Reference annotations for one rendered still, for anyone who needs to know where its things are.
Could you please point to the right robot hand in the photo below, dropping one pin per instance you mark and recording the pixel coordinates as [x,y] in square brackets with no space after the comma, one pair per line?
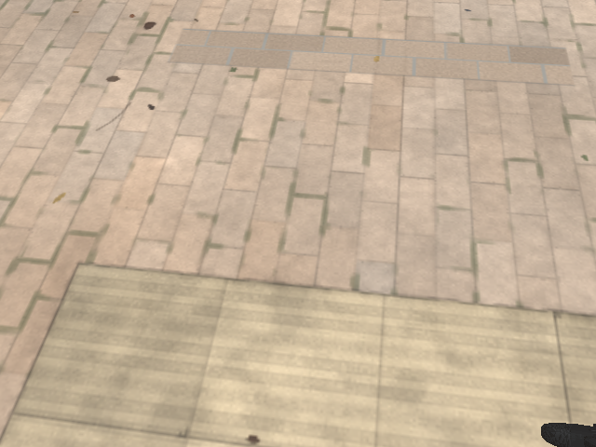
[569,435]

